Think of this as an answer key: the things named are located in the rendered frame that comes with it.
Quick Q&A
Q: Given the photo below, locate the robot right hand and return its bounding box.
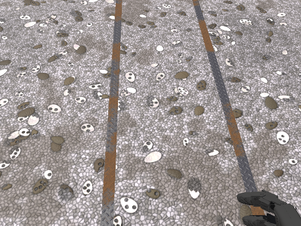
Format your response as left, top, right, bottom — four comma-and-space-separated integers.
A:
237, 189, 301, 226

